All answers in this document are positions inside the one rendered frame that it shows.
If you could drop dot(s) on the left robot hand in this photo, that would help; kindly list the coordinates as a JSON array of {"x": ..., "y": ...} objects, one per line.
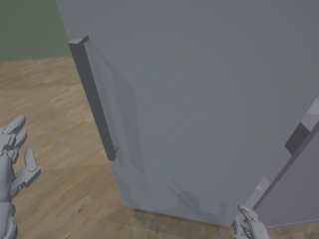
[{"x": 10, "y": 143}]

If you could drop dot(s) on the right robot hand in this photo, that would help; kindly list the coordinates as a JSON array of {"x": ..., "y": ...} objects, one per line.
[{"x": 256, "y": 230}]

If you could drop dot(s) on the fridge door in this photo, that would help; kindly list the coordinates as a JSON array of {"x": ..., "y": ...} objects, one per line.
[{"x": 200, "y": 96}]

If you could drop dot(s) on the handle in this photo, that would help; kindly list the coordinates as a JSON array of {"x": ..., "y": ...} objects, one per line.
[{"x": 82, "y": 63}]

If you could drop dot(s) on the left robot forearm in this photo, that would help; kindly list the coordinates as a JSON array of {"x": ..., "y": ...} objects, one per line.
[{"x": 8, "y": 226}]

